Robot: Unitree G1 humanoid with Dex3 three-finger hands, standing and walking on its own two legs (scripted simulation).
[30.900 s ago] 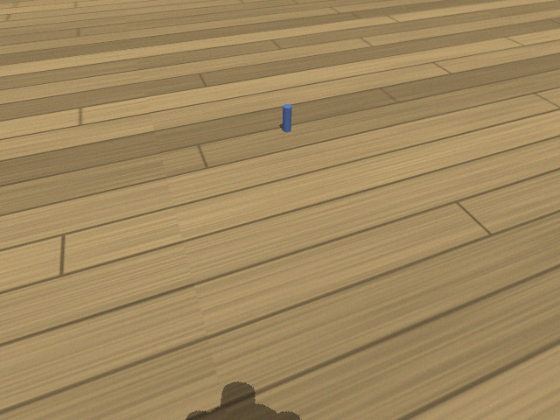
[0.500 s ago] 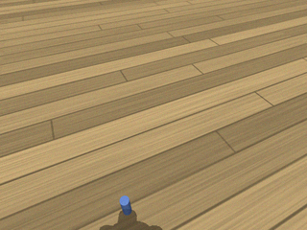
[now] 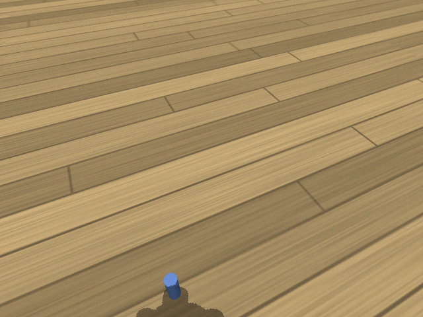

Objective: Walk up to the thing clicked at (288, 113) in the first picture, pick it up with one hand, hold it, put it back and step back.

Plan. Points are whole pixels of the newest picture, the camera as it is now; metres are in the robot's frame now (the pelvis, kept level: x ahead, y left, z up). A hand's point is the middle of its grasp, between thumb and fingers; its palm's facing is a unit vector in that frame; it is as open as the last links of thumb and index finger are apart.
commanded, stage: stand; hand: left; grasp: from the side
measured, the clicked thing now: (172, 286) +0.42 +0.18 -0.70
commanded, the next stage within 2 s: step back in 0.24 s
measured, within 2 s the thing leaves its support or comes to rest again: neither
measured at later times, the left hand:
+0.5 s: hand out of the picture +0.07 +0.28 -0.17, palm faces +0.00 -0.93 -0.38, open 7.4 cm
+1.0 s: hand out of the picture -0.01 +0.30 -0.18, palm faces -0.10 -0.92 -0.39, open 7.4 cm
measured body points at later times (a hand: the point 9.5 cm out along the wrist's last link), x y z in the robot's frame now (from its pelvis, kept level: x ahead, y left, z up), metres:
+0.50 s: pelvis -0.04 +0.01 -0.02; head +0.02 +0.01 +0.43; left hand +0.07 +0.33 -0.15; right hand +0.06 -0.31 -0.14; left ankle -0.01 +0.12 -0.74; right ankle -0.01 -0.12 -0.75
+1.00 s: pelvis -0.13 +0.04 -0.03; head -0.06 +0.04 +0.41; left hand -0.01 +0.35 -0.16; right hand -0.04 -0.28 -0.15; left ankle -0.05 +0.12 -0.75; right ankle -0.16 -0.09 -0.74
